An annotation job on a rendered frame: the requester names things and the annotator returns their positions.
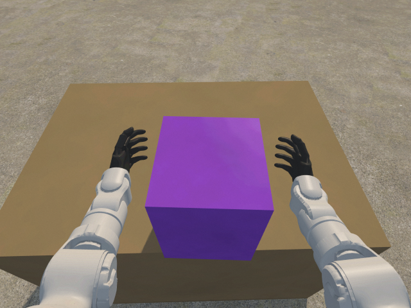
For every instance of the right robot hand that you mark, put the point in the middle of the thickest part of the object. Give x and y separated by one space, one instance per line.
300 160

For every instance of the right robot forearm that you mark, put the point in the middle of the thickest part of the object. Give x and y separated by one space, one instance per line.
324 231

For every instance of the left robot hand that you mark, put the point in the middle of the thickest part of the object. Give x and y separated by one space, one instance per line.
123 152

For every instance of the left robot forearm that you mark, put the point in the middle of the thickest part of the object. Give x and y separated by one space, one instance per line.
103 223

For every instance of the carton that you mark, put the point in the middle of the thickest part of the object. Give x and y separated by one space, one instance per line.
209 195

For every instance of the pedestal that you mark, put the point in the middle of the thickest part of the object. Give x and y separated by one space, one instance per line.
58 185

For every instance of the left robot upper arm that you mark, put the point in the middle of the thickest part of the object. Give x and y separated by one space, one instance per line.
80 279

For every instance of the right robot upper arm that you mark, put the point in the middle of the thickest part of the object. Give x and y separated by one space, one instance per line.
362 283

